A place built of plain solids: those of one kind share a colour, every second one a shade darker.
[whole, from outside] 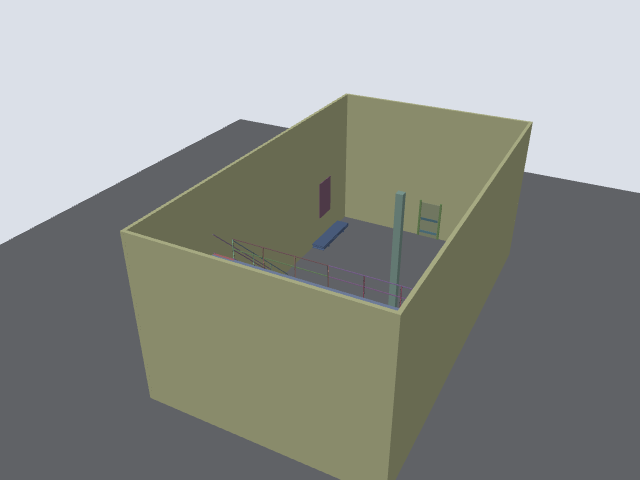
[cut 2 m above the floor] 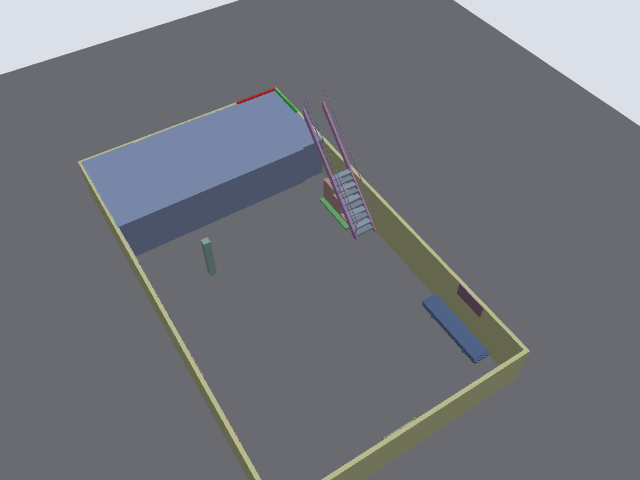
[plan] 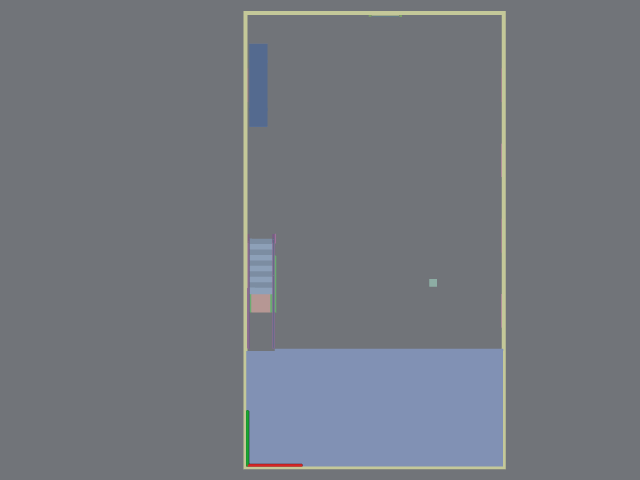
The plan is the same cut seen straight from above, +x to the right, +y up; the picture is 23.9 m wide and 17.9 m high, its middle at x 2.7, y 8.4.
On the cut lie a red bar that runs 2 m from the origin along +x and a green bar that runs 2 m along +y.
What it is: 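A pumping station 9.5 x 16.8 m, 7.4 m high; the engine floor; at the rear the gallery 4.3 m deep at 4.12 m over closed stores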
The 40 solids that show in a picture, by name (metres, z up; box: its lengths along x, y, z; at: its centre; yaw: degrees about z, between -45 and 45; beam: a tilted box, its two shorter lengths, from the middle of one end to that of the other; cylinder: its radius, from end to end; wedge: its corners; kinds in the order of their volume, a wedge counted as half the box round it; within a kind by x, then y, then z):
{
 "loft_1": {"box": [9.58, 4.31, 4.17], "at": [4.74, 2.1, 2.04]},
 "loft_2": {"box": [8.52, 0.1, 4.17], "at": [5.27, 4.3, 2.04]},
 "wall_1": {"box": [0.15, 17.09, 7.41], "at": [-0.07, 8.39, 3.65]},
 "wall_2": {"box": [9.78, 0.15, 7.41], "at": [4.74, -0.07, 3.65]},
 "wall_3": {"box": [9.78, 0.15, 7.41], "at": [4.74, 16.86, 3.65]},
 "wall_4": {"box": [0.15, 17.09, 7.41], "at": [9.55, 8.39, 3.65]},
 "under_1": {"box": [0.71, 0.76, 1.23], "at": [0.49, 6.07, 0.56]},
 "under_2": {"box": [0.71, 0.61, 0.94], "at": [0.49, 6.76, 0.42]},
 "under_3": {"box": [0.71, 0.76, 0.23], "at": [0.49, 7.44, 0.06]},
 "stair_string_right_1": {"wedge": [[-0.02, 4.35, 3.82], [-0.02, 4.35, 4.18], [-0.02, 8.3, 0.0], [-0.02, 8.3, 0.35], [0.07, 4.35, 3.82], [0.07, 4.35, 4.18], [0.07, 8.3, 0.0], [0.07, 8.3, 0.35]]},
 "stair_string_left_1": {"wedge": [[0.92, 4.35, 3.82], [0.92, 4.35, 4.18], [0.92, 8.3, 0.0], [0.92, 8.3, 0.35], [1.01, 4.35, 3.82], [1.01, 4.35, 4.18], [1.01, 8.3, 0.0], [1.01, 8.3, 0.35]]},
 "post_1": {"box": [0.29, 0.29, 7.41], "at": [6.92, 6.8, 3.65]},
 "planks_1": {"box": [0.68, 3.03, 0.038], "at": [0.4, 14.13, 0.09]},
 "planks_2": {"box": [0.68, 3.03, 0.038], "at": [0.4, 14.14, 0.29]},
 "planks_3": {"box": [0.68, 3.03, 0.038], "at": [0.4, 14.2, 0.17]},
 "planks_4": {"box": [0.68, 3.03, 0.038], "at": [0.4, 14.2, 0.21]},
 "planks_5": {"box": [0.68, 3.03, 0.038], "at": [0.4, 14.21, 0.13]},
 "under_plinth_1": {"box": [1.15, 2.13, 0.14], "at": [0.49, 6.76, 0.02]},
 "stair_wallrail_right_1": {"wedge": [[0.05, 4.33, 5.02], [0.05, 4.35, 5.04], [0.05, 8.49, 0.99], [0.05, 8.51, 1.01], [0.08, 4.33, 5.02], [0.08, 4.35, 5.04], [0.08, 8.49, 0.99], [0.08, 8.51, 1.01]]},
 "stair_handrail_left_1": {"wedge": [[0.95, 4.36, 4.99], [0.95, 4.38, 5.01], [0.95, 8.47, 1.01], [0.95, 8.49, 1.03], [0.98, 4.36, 4.99], [0.98, 4.38, 5.01], [0.98, 8.47, 1.01], [0.98, 8.49, 1.03]]},
 "stair_kneerail_left_1": {"wedge": [[0.95, 4.36, 4.55], [0.95, 4.38, 4.57], [0.95, 8.47, 0.57], [0.95, 8.49, 0.59], [0.98, 4.36, 4.55], [0.98, 4.38, 4.57], [0.98, 8.47, 0.57], [0.98, 8.49, 0.59]]},
 "door_leaf_1": {"box": [1.02, 0.04, 2.1], "at": [5.14, 16.77, 1.0]},
 "stair_tread_1": {"wedge": [[0.07, 6.38, 1.9], [0.07, 6.38, 1.97], [0.07, 6.62, 1.9], [0.07, 6.62, 1.97], [0.92, 6.38, 1.9], [0.92, 6.38, 1.96], [0.92, 6.62, 1.9], [0.92, 6.62, 1.96]]},
 "stair_tread_2": {"wedge": [[0.07, 6.58, 1.71], [0.07, 6.58, 1.77], [0.07, 6.82, 1.7], [0.07, 6.82, 1.77], [0.92, 6.58, 1.7], [0.92, 6.58, 1.77], [0.92, 6.83, 1.7], [0.92, 6.83, 1.77]]},
 "stair_tread_3": {"wedge": [[0.07, 6.79, 1.51], [0.07, 6.79, 1.57], [0.07, 7.03, 1.51], [0.07, 7.03, 1.57], [0.92, 6.79, 1.5], [0.92, 6.79, 1.57], [0.92, 7.03, 1.5], [0.92, 7.03, 1.57]]},
 "stair_tread_4": {"wedge": [[0.07, 6.99, 1.31], [0.07, 6.99, 1.37], [0.07, 7.23, 1.31], [0.07, 7.23, 1.37], [0.92, 6.99, 1.31], [0.92, 6.99, 1.37], [0.92, 7.23, 1.31], [0.92, 7.23, 1.37]]},
 "stair_tread_5": {"wedge": [[0.07, 7.19, 1.11], [0.07, 7.19, 1.18], [0.07, 7.43, 1.11], [0.07, 7.44, 1.18], [0.92, 7.19, 1.11], [0.92, 7.19, 1.18], [0.92, 7.44, 1.11], [0.92, 7.44, 1.18]]},
 "stair_tread_6": {"wedge": [[0.07, 7.4, 0.92], [0.07, 7.4, 0.98], [0.07, 7.64, 0.92], [0.07, 7.64, 0.98], [0.92, 7.39, 0.91], [0.92, 7.39, 0.98], [0.92, 7.64, 0.91], [0.92, 7.64, 0.98]]},
 "stair_tread_7": {"wedge": [[0.07, 7.6, 0.72], [0.07, 7.6, 0.79], [0.07, 7.84, 0.72], [0.07, 7.84, 0.79], [0.92, 7.6, 0.72], [0.92, 7.6, 0.78], [0.92, 7.84, 0.72], [0.92, 7.84, 0.78]]},
 "stair_tread_8": {"wedge": [[0.07, 7.8, 0.53], [0.07, 7.8, 0.59], [0.07, 8.04, 0.53], [0.07, 8.04, 0.59], [0.92, 7.8, 0.52], [0.92, 7.8, 0.59], [0.92, 8.05, 0.52], [0.92, 8.05, 0.59]]},
 "stair_tread_9": {"wedge": [[0.07, 8.0, 0.32], [0.07, 8.0, 0.39], [0.07, 8.25, 0.33], [0.07, 8.25, 0.39], [0.92, 8.0, 0.32], [0.92, 8.0, 0.39], [0.92, 8.25, 0.32], [0.92, 8.25, 0.39]]},
 "stair_tread_10": {"wedge": [[0.07, 8.21, 0.13], [0.07, 8.21, 0.2], [0.07, 8.45, 0.13], [0.07, 8.45, 0.2], [0.92, 8.21, 0.13], [0.92, 8.21, 0.19], [0.92, 8.45, 0.13], [0.92, 8.45, 0.19]]},
 "winf_1": {"box": [0.028, 1.26, 2.03], "at": [0.01, 14.18, 2.42]},
 "door_jamb_1": {"box": [0.1, 0.07, 2.21], "at": [4.57, 16.75, 1.05]},
 "door_jamb_2": {"box": [0.1, 0.07, 2.21], "at": [5.71, 16.75, 1.05]},
 "e1a_handrail_1": {"box": [4.26, 0.029, 0.029], "at": [3.09, 4.37, 5.06]},
 "e1a_kneerail_1": {"box": [4.26, 0.029, 0.029], "at": [3.09, 4.37, 4.59]},
 "e1b_handrail_1": {"box": [4.26, 0.029, 0.029], "at": [7.35, 4.37, 5.06]},
 "e1b_kneerail_1": {"box": [4.26, 0.029, 0.029], "at": [7.35, 4.37, 4.59]},
 "door_ledge_1": {"box": [0.96, 0.024, 0.14], "at": [5.14, 16.74, 1.07]}
}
